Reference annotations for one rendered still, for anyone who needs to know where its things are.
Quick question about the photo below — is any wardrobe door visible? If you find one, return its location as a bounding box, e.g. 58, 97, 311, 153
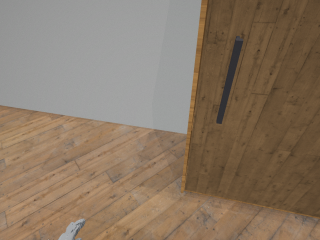
184, 0, 320, 218

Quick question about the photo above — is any handle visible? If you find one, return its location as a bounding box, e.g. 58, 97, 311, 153
216, 36, 243, 124

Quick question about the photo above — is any robot left hand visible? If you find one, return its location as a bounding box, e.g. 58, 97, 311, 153
58, 218, 86, 240

